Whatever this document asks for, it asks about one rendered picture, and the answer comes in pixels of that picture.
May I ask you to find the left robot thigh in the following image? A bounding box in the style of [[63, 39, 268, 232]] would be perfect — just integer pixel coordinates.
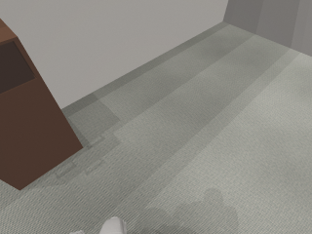
[[98, 217, 127, 234]]

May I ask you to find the cabinet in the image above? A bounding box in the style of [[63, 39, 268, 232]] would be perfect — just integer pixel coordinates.
[[0, 19, 83, 191]]

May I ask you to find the drawer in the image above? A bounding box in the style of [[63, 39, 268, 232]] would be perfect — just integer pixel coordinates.
[[0, 41, 35, 94]]

